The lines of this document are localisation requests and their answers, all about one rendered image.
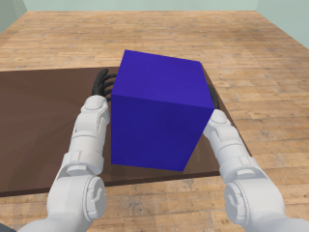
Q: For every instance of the robot right upper arm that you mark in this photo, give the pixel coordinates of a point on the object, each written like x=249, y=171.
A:
x=257, y=206

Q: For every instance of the carton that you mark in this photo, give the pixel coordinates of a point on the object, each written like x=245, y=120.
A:
x=160, y=106

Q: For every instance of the left robot forearm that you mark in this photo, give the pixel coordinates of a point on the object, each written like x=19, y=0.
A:
x=87, y=141

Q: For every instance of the robot right hand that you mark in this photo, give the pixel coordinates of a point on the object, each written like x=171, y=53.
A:
x=214, y=98

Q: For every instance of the robot left hand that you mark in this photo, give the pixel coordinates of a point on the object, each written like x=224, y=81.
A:
x=100, y=84

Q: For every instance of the robot left upper arm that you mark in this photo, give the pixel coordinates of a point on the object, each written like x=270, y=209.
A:
x=74, y=202

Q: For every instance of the table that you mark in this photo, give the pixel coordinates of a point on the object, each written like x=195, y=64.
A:
x=38, y=111

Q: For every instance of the right robot forearm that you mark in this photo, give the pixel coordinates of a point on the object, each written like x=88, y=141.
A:
x=234, y=161

